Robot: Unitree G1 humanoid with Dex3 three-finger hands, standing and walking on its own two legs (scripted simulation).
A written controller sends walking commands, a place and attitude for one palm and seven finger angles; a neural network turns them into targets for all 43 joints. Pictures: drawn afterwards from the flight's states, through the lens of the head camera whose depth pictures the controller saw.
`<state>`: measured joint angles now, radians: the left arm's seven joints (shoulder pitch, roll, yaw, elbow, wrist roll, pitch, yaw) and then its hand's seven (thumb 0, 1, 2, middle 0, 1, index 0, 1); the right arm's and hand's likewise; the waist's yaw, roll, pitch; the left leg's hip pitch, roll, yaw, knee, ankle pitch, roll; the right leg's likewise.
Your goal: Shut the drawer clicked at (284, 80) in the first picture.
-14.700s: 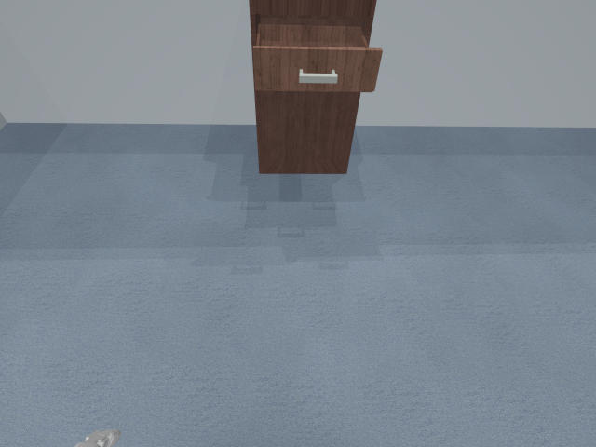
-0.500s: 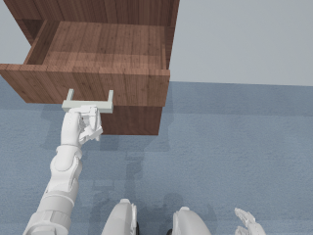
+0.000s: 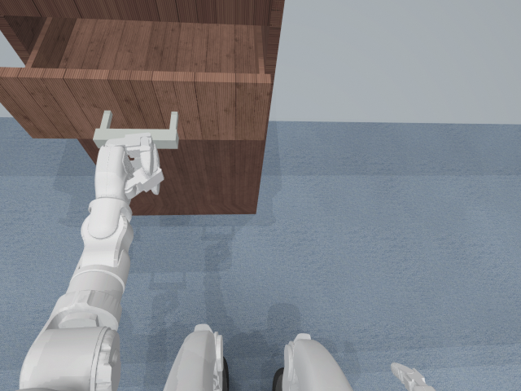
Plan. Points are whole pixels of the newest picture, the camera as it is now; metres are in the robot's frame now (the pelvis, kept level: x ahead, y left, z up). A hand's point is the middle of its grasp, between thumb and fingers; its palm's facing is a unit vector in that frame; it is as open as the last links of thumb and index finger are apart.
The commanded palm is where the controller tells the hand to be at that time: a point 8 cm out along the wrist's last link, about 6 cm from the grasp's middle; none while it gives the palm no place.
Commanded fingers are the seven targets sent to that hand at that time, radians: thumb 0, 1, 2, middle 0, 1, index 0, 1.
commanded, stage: push the drawer shut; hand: left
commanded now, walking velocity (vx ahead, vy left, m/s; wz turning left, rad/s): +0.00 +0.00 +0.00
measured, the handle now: (139, 128) +0.51 +0.20 +0.04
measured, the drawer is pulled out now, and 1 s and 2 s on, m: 0.13 0.01 0.00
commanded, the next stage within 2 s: pull the fist back off the drawer in 1.36 s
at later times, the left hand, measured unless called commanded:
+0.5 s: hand (160, 135) +0.50 +0.16 +0.03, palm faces +0.03 -1.00 -0.04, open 3.0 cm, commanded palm +0.50 +0.20 +0.04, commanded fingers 0.00 0.90 0.90 -1.40 -1.60 -1.40 -1.60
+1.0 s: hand (162, 108) +0.56 +0.17 +0.03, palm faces +0.03 -1.00 -0.03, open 3.0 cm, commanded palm +0.56 +0.19 +0.04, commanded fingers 0.00 0.90 0.90 -1.40 -1.60 -1.40 -1.60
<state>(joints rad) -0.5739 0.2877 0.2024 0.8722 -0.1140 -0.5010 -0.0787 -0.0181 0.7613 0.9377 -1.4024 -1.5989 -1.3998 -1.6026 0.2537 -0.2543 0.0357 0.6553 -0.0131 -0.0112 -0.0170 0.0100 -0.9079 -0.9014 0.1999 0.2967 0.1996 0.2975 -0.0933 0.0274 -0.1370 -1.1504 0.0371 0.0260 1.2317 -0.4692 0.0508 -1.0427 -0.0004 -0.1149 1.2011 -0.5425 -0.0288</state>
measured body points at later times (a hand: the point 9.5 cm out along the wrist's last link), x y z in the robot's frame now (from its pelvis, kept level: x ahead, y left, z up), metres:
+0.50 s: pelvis +0.00 -0.01 -0.01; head +0.15 +0.02 +0.42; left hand +0.50 +0.22 +0.04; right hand +0.03 -0.27 -0.12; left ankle +0.06 +0.09 -0.63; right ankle +0.02 -0.11 -0.63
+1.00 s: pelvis +0.00 +0.00 -0.02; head +0.18 +0.04 +0.39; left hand +0.55 +0.22 +0.04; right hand -0.01 -0.26 -0.12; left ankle +0.06 +0.09 -0.63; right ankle +0.02 -0.11 -0.63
